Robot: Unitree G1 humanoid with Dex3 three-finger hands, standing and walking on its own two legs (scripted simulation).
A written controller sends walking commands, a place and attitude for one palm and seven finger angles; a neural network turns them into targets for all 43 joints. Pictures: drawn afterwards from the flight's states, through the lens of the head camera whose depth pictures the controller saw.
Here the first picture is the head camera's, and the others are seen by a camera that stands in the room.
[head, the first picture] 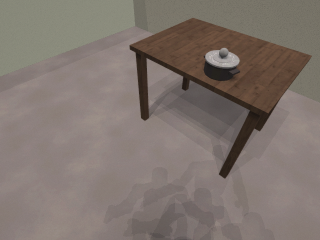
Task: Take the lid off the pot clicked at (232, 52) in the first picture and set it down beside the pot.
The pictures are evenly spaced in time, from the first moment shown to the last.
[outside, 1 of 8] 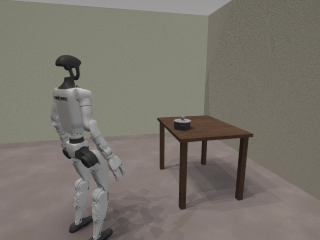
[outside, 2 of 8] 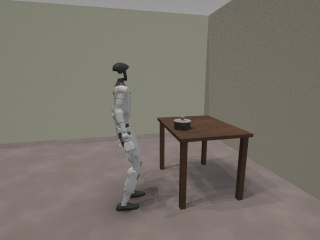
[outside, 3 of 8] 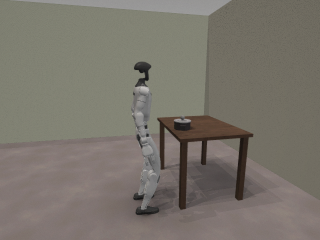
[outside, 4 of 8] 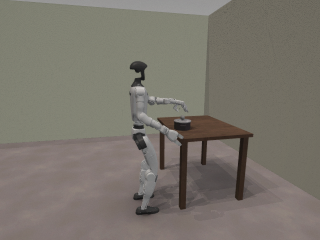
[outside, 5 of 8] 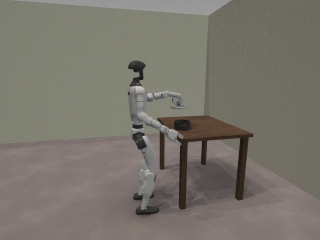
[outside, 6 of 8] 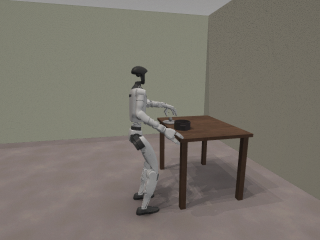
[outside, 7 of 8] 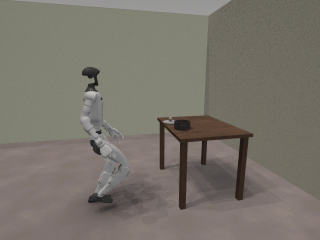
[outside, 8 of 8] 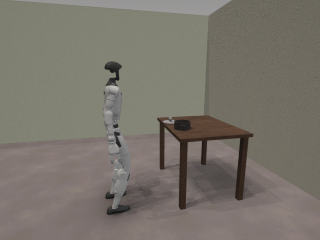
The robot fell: no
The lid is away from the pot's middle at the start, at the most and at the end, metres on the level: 0.00 0.27 0.26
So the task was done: yes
